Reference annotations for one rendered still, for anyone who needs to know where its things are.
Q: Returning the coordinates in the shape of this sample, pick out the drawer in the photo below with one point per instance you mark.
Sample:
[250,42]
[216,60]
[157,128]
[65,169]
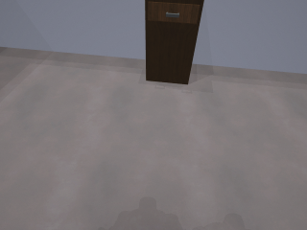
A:
[188,13]

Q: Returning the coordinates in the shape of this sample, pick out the cabinet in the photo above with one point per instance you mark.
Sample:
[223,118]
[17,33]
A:
[170,46]

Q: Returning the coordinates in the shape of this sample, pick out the handle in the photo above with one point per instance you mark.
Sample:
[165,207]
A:
[168,14]

